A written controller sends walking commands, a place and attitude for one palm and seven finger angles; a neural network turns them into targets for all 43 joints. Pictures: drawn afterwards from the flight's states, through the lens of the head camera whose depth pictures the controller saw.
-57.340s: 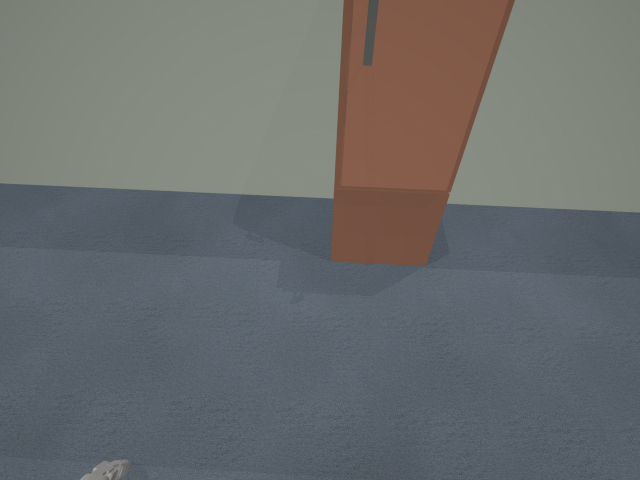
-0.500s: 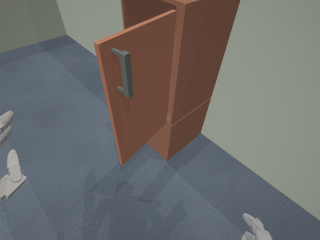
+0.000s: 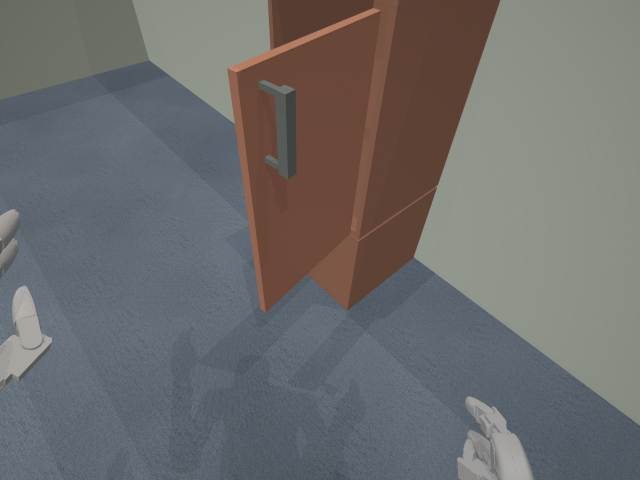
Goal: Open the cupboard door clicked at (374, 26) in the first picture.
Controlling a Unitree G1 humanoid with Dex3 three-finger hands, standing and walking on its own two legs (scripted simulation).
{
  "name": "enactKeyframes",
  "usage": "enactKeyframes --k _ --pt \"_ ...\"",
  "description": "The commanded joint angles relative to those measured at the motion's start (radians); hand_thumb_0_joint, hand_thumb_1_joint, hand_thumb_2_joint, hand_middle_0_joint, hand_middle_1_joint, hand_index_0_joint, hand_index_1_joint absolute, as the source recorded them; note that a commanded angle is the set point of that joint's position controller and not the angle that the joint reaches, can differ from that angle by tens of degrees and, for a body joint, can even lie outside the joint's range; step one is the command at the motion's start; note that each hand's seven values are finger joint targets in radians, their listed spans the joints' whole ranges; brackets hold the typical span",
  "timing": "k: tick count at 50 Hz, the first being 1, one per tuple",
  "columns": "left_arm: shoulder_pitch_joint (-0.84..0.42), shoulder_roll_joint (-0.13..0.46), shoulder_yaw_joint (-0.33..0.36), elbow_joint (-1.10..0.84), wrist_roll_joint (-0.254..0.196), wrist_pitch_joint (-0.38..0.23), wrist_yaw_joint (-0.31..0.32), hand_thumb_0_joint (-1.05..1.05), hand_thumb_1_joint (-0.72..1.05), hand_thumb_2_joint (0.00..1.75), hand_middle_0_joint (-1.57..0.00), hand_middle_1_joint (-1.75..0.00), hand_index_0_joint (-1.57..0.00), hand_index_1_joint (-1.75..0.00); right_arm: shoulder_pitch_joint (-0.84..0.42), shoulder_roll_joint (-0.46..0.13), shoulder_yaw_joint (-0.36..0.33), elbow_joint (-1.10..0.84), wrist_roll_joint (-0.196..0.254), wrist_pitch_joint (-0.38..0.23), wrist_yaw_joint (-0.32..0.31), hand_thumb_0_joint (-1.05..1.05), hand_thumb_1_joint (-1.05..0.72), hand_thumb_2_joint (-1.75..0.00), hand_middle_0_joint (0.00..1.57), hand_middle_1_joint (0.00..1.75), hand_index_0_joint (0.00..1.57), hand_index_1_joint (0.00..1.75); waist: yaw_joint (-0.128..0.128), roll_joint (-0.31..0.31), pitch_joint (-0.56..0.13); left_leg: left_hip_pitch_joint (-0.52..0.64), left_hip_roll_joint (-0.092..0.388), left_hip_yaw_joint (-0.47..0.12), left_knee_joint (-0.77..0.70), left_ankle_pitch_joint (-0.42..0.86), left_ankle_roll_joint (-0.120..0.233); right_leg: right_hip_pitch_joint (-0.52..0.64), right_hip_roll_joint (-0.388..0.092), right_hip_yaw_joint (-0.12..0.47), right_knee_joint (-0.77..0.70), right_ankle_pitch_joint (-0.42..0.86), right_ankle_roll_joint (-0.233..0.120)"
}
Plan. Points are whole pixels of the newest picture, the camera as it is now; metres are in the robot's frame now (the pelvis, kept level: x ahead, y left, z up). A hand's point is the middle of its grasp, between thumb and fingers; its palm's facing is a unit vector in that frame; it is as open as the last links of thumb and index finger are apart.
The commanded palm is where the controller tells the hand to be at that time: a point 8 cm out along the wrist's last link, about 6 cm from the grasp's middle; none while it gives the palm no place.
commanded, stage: stop stepping back and stand still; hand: left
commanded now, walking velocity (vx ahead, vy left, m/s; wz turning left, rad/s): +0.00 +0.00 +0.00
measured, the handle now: (277, 130) +0.57 +0.12 +0.15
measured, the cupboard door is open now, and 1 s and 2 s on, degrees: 99 99 99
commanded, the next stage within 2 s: let the arm hang, fingers relaxed in 0.26 s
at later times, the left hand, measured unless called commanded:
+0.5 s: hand (111, 423) +0.18 +0.27 -0.03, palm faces +0.12 -0.87 -0.47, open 7.4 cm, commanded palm none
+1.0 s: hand out of the picture -0.03 +0.22 -0.16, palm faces +0.08 -0.94 -0.32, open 7.3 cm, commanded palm none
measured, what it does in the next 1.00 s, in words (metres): stands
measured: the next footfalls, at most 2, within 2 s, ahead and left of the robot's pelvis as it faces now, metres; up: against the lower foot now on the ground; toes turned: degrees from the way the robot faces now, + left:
none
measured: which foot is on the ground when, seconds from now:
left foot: down 0.00-1.00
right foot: down 0.00-1.00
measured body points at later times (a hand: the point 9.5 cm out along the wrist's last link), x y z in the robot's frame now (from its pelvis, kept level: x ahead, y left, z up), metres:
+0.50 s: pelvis -0.02 +0.01 -0.01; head -0.01 -0.02 +0.44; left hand +0.17 +0.31 +0.00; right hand +0.14 -0.25 -0.13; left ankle +0.03 +0.11 -0.74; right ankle +0.03 -0.12 -0.74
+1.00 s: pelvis -0.01 -0.01 +0.00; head +0.01 -0.02 +0.45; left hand -0.04 +0.27 -0.14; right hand +0.04 -0.27 -0.15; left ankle +0.02 +0.11 -0.74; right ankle +0.03 -0.12 -0.74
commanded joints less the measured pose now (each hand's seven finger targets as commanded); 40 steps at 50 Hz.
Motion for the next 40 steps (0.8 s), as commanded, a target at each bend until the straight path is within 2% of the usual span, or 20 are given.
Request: enactKeyframes --k 1,6,9,17,18,19,20,21,22,23,24,25,26,27,29,32,33,34,37,40 --pt "-0.088 0.152 0.1 -0.181 0.005 -0.052 0.02 0.0 0.9 0.9 -0.2 -0.3 -0.2 -0.3 -0.084 -0.136 -0.057 -0.146 0.002 -0.055 -0.016 0.0 -0.9 -0.9 0.2 0.3 0.2 0.3 -0.014 0.08 -0.048 -0.036 0.059 -0.094 -0.166 -0.091 0.025 0.04 -0.031 0.086 -0.101 -0.06 -0.002" --pt "-0.106 0.148 0.083 -0.197 0.018 -0.049 0.023 0.0 0.9 0.9 -0.2 -0.3 -0.2 -0.3 -0.083 -0.14 -0.057 -0.148 0.0 -0.067 -0.021 0.0 -0.9 -0.9 0.2 0.3 0.2 0.3 -0.009 0.108 -0.047 -0.054 0.067 -0.108 -0.207 -0.127 0.027 0.068 -0.019 0.059 -0.081 -0.05 0.004" --pt "-0.098 0.163 0.096 -0.214 0.02 -0.052 0.025 0.0 0.9 0.9 -0.2 -0.3 -0.2 -0.3 -0.083 -0.139 -0.059 -0.149 -0.002 -0.072 -0.021 0.0 -0.9 -0.9 0.2 0.3 0.2 0.3 -0.007 0.075 -0.059 -0.052 0.055 -0.1 -0.189 -0.095 0.024 0.088 -0.025 0.064 -0.094 -0.024 0.002" --pt "-0.038 0.165 0.118 -0.194 0.008 -0.059 0.025 0.0 0.9 0.9 -0.2 -0.3 -0.2 -0.3 -0.078 -0.137 -0.065 -0.145 0.0 -0.067 -0.017 0.0 -0.9 -0.9 0.2 0.3 0.2 0.3 -0.011 0.065 -0.065 -0.035 0.039 -0.086 -0.148 -0.03 0.012 0.078 -0.041 0.078 -0.125 -0.006 -0.008" --pt "-0.112 -0.014 -0.33 0.613 0.051 0.074 -0.106 0.0 0.9 0.9 -0.2 -0.3 -0.2 -0.3 -0.101 -0.274 -0.111 0.14 0.012 -0.121 0.064 0.0 -0.9 -0.9 0.2 0.3 0.2 0.3 -0.083 0.108 -0.006 -0.069 0.089 -0.134 0.009 0.186 0.017 -0.1 -0.088 0.021 0.019 0.08 -0.023" --pt "-0.143 0.007 -0.27 0.627 0.063 0.18 -0.129 0.0 0.9 0.9 -0.2 -0.3 -0.2 -0.3 -0.033 -0.292 -0.12 0.137 0.011 -0.019 0.075 0.0 -0.9 -0.9 0.2 0.3 0.2 0.3 -0.053 0.14 -0.032 -0.09 0.109 -0.161 -0.046 0.233 0.024 -0.085 -0.092 0.052 0.022 0.017 -0.027" --pt "-0.133 0.008 -0.261 0.62 0.061 0.208 -0.133 0.0 0.9 0.9 -0.2 -0.3 -0.2 -0.3 -0.031 -0.283 -0.118 0.108 0.012 0.014 0.072 0.0 -0.9 -0.9 0.2 0.3 0.2 0.3 -0.049 0.152 -0.028 -0.109 0.132 -0.178 -0.065 0.208 0.042 -0.087 -0.059 0.034 0.079 -0.065 -0.025" --pt "-0.15 -0.003 -0.268 0.655 0.06 0.212 -0.132 0.0 0.9 0.9 -0.2 -0.3 -0.2 -0.3 -0.049 -0.273 -0.111 0.108 0.003 0.029 0.07 0.0 -0.9 -0.9 0.2 0.3 0.2 0.3 -0.034 0.128 -0.057 -0.174 0.148 -0.22 -0.084 0.132 0.07 -0.058 -0.043 0.034 0.134 -0.128 -0.026" --pt "-0.174 0.008 -0.275 0.7 0.064 0.212 -0.132 0.0 0.9 0.9 -0.2 -0.3 -0.2 -0.3 -0.065 -0.272 -0.102 0.104 -0.004 0.041 0.069 0.0 -0.9 -0.9 0.2 0.3 0.2 0.3 -0.025 0.067 -0.057 -0.2 0.142 -0.24 -0.096 0.088 0.08 -0.031 -0.037 0.045 0.14 -0.128 -0.032" --pt "-0.191 0.028 -0.281 0.752 0.068 0.207 -0.131 0.0 0.9 0.9 -0.2 -0.3 -0.2 -0.3 -0.064 -0.266 -0.096 0.11 -0.009 0.049 0.069 0.0 -0.9 -0.9 0.2 0.3 0.2 0.3 -0.018 -0.034 -0.079 -0.178 0.121 -0.232 -0.073 0.091 0.074 -0.002 -0.045 0.063 0.101 -0.094 -0.043" --pt "-0.21 0.048 -0.286 0.806 0.072 0.204 -0.13 0.0 0.9 0.9 -0.2 -0.3 -0.2 -0.3 -0.063 -0.263 -0.093 0.125 -0.011 0.056 0.069 0.0 -0.9 -0.9 0.2 0.3 0.2 0.3 -0.013 -0.139 -0.105 -0.156 0.088 -0.196 -0.022 0.078 0.062 0.017 -0.078 0.088 0.038 -0.058 -0.055" --pt "-0.248 0.074 -0.291 0.862 0.075 0.2 -0.131 0.0 0.9 0.9 -0.2 -0.3 -0.2 -0.3 -0.052 -0.26 -0.093 0.139 -0.01 0.065 0.071 0.0 -0.9 -0.9 0.2 0.3 0.2 0.3 -0.023 -0.227 -0.124 -0.111 0.043 -0.158 0.032 0.058 0.049 0.001 -0.129 0.135 -0.021 -0.047 -0.079" --pt "-0.296 0.096 -0.297 0.916 0.073 0.203 -0.132 0.0 0.9 0.9 -0.2 -0.3 -0.2 -0.3 -0.036 -0.261 -0.095 0.156 -0.01 0.076 0.072 0.0 -0.9 -0.9 0.2 0.3 0.2 0.3 -0.037 -0.272 -0.118 -0.06 0.008 -0.12 0.079 0.027 0.038 -0.042 -0.171 0.156 -0.067 -0.071 -0.105" --pt "-0.341 0.102 -0.306 0.967 0.069 0.209 -0.129 0.0 0.9 0.9 -0.2 -0.3 -0.2 -0.3 -0.022 -0.256 -0.093 0.18 -0.013 0.088 0.071 0.0 -0.9 -0.9 0.2 0.3 0.2 0.3 -0.046 -0.266 -0.099 -0.029 -0.007 -0.094 0.106 0.005 0.032 -0.075 -0.188 0.156 -0.09 -0.096 -0.119" --pt "-0.389 0.085 -0.331 1.058 0.062 0.221 -0.122 0.0 0.9 0.9 -0.2 -0.3 -0.2 -0.3 -0.007 -0.234 -0.086 0.216 -0.021 0.108 0.071 0.0 -0.9 -0.9 0.2 0.3 0.2 0.3 -0.057 -0.101 -0.05 0.008 0.001 -0.084 0.104 -0.003 0.028 -0.139 -0.179 0.15 -0.1 -0.178 -0.119" --pt "-0.354 0.055 -0.353 1.19 0.05 0.221 -0.122 0.0 0.9 0.9 -0.2 -0.3 -0.2 -0.3 -0.037 -0.239 -0.073 0.253 -0.026 0.112 0.069 0.0 -0.9 -0.9 0.2 0.3 0.2 0.3 -0.027 0.156 -0.022 -0.067 0.061 -0.185 -0.083 0.002 0.039 -0.053 -0.091 0.102 -0.029 -0.173 -0.071" --pt "-0.326 0.063 -0.351 1.23 0.05 0.22 -0.12 0.0 0.9 0.9 -0.2 -0.3 -0.2 -0.3 -0.049 -0.254 -0.075 0.261 -0.024 0.112 0.066 0.0 -0.9 -0.9 0.2 0.3 0.2 0.3 -0.007 0.174 -0.035 -0.096 0.078 -0.212 -0.12 -0.032 0.044 0.009 -0.076 0.082 -0.02 -0.144 -0.06" --pt "-0.305 0.05 -0.351 1.273 0.048 0.218 -0.12 0.0 0.9 0.9 -0.2 -0.3 -0.2 -0.3 -0.047 -0.246 -0.074 0.276 -0.023 0.111 0.064 0.0 -0.9 -0.9 0.2 0.3 0.2 0.3 -0.001 0.188 -0.058 -0.104 0.078 -0.212 -0.135 -0.039 0.043 0.059 -0.075 0.08 -0.018 -0.103 -0.059" --pt "-0.287 0.033 -0.351 1.369 0.043 0.211 -0.121 0.0 0.9 0.9 -0.2 -0.3 -0.2 -0.3 -0.018 -0.23 -0.074 0.325 -0.017 0.114 0.055 0.0 -0.9 -0.9 0.2 0.3 0.2 0.3 -0.003 0.176 -0.069 -0.069 0.063 -0.184 -0.135 -0.061 0.03 0.075 -0.086 0.09 -0.059 -0.095 -0.071" --pt "-0.298 0.029 -0.353 1.432 0.041 0.207 -0.121 0.0 0.9 0.9 -0.2 -0.3 -0.2 -0.3 0.013 -0.226 -0.077 0.365 -0.014 0.119 0.05 0.0 -0.9 -0.9 0.2 0.3 0.2 0.3 -0.012 0.114 -0.015 -0.045 0.066 -0.177 -0.148 -0.072 0.029 0.04 -0.093 0.089 -0.111 -0.127 -0.075"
